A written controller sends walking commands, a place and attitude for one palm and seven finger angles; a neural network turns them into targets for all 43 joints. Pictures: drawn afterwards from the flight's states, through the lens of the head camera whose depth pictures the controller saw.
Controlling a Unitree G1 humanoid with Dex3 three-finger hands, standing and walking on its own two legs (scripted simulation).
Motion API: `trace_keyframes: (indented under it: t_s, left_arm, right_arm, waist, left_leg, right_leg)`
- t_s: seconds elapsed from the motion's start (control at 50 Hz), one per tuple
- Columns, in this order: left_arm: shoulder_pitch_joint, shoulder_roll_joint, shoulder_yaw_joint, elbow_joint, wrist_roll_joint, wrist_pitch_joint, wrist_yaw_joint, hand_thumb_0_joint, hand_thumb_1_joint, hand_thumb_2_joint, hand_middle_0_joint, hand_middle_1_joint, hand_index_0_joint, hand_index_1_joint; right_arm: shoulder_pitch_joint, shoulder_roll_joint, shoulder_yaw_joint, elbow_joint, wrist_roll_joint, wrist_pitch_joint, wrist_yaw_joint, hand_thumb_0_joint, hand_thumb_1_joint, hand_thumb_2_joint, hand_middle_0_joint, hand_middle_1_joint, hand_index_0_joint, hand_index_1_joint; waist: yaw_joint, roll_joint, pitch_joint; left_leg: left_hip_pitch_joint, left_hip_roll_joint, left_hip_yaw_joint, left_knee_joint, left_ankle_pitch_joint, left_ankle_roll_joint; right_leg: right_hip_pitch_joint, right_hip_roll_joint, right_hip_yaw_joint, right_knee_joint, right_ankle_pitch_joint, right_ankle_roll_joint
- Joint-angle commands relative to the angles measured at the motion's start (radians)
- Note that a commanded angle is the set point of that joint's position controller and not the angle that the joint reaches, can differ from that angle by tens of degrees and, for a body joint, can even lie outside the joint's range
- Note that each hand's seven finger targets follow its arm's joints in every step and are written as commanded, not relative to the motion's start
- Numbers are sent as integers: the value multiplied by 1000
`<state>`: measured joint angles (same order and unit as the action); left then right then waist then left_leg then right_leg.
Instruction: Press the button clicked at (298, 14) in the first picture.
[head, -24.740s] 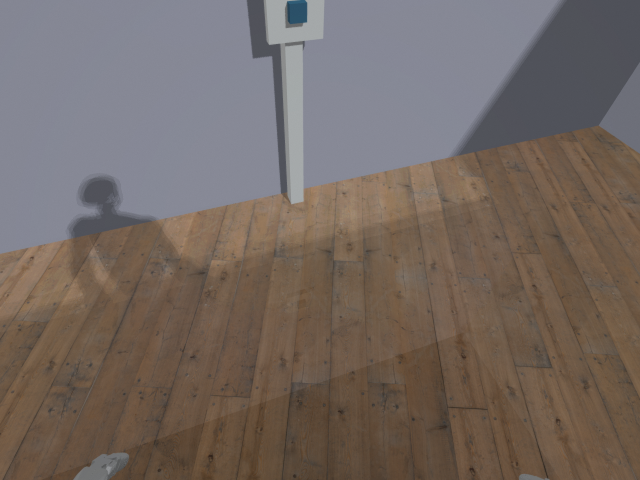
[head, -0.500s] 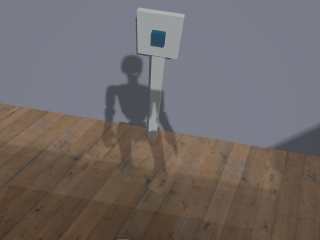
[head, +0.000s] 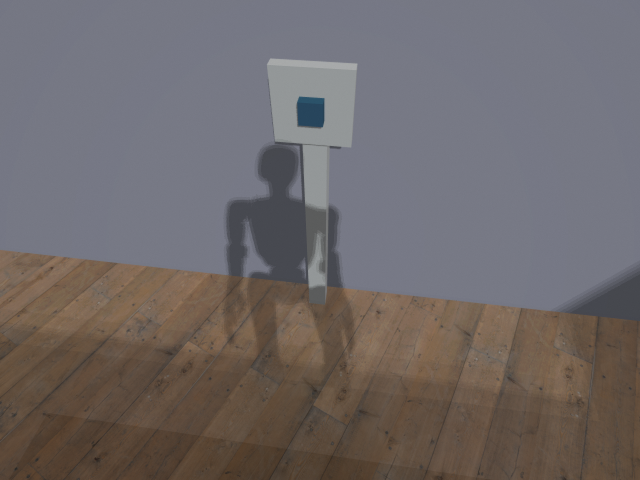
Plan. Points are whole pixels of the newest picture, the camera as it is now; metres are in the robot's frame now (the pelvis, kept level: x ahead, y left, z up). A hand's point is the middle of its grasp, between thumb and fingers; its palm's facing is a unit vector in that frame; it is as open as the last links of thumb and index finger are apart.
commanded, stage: let the arm hang, fingers relaxed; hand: left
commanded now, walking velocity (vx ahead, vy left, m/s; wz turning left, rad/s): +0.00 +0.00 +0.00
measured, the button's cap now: (311, 111) +0.81 +0.07 +0.04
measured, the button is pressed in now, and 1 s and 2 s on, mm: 0 0 0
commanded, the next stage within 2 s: stand and wait in 0.24 s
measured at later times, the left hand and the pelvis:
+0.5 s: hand out of the picture +0.00 +0.16 -0.18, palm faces +0.04 -0.98 -0.18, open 7.4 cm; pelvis +0.02 +0.00 +0.00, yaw +0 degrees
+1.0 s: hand out of the picture +0.03 +0.16 -0.17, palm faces +0.03 -0.98 -0.19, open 7.4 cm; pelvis +0.03 -0.01 +0.00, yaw +0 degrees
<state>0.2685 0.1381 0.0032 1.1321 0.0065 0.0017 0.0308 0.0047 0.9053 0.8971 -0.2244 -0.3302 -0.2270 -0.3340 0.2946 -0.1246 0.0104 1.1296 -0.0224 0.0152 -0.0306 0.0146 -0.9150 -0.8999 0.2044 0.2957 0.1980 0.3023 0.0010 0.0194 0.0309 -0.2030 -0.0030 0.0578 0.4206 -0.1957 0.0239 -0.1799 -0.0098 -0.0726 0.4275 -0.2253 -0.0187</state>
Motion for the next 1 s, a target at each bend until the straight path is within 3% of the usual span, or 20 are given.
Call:
trace_keyframes:
  t_s: [0.0, 0.12, 0.24, 0.5, 0.86, 0.98]
  left_arm:
    - [76, 105, 23, -9, 4, -10, 9, 0, 900, 900, -200, -300, -200, -300]
    - [77, 103, 26, -5, 3, -13, 8, 0, 900, 900, -200, -300, -200, -300]
    - [82, 102, 26, -4, 3, -17, 9, 0, 900, 900, -200, -300, -200, -300]
    - [83, 99, 24, 6, 2, -20, 9, 0, 900, 900, -200, -300, -200, -300]
    - [58, 110, 25, 3, 2, -19, 8, 0, 900, 900, -200, -300, -200, -300]
    - [53, 120, 27, 0, 2, -24, 7, 0, 900, 900, -200, -300, -200, -300]
  right_arm:
    - [71, -84, -15, -7, 4, -16, -4, 0, -900, -900, 200, 300, 200, 300]
    - [69, -81, -17, -2, 5, -18, -6, 0, -900, -900, 200, 300, 200, 300]
    - [70, -84, -21, -5, 7, -16, -8, 0, -900, -900, 200, 300, 200, 300]
    - [53, -94, -21, 2, 7, -20, -12, 0, -900, -900, 200, 300, 200, 300]
    - [32, -106, -19, 7, 7, -22, -13, 0, -900, -900, 200, 300, 200, 300]
    - [28, -115, -21, 6, 7, -25, -13, 0, -900, -900, 200, 300, 200, 300]
  waist:
    - [-1, -4, 65]
    - [-2, 14, 50]
    - [-4, -15, 35]
    - [-5, -17, 26]
    - [-4, -8, 49]
    - [-4, -19, 19]
  left_leg:
    - [-29, 105, -105, -102, 23, 3]
    - [-13, 103, -96, -96, 36, -1]
    - [11, 106, -92, -82, 71, -1]
    - [44, 113, -94, -85, 118, 1]
    - [44, 116, -93, -100, 129, -3]
    - [64, 116, -92, -91, 170, -3]
  right_leg:
    - [-37, -99, 101, -101, 5, -22]
    - [-23, -103, 101, -110, 19, -23]
    - [-12, -103, 97, -117, 52, -25]
    - [0, -104, 97, -114, 105, -24]
    - [14, -105, 93, -122, 115, -22]
    - [37, -108, 95, -117, 174, -24]
